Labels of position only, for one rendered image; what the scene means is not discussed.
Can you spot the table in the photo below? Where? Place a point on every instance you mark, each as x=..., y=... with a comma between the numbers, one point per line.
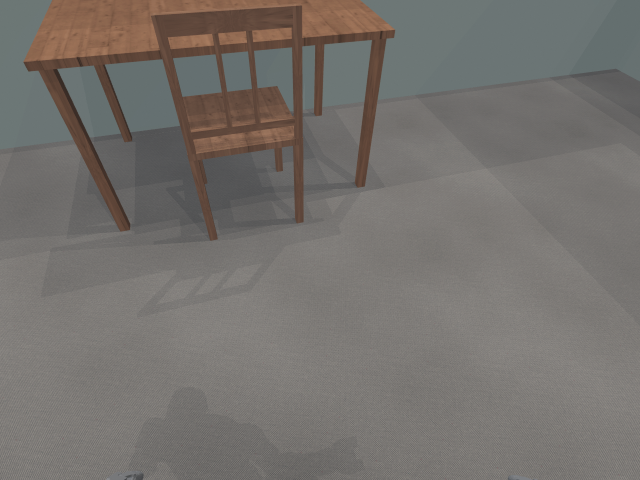
x=77, y=33

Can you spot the chair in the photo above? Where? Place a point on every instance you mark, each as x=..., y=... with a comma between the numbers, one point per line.
x=243, y=121

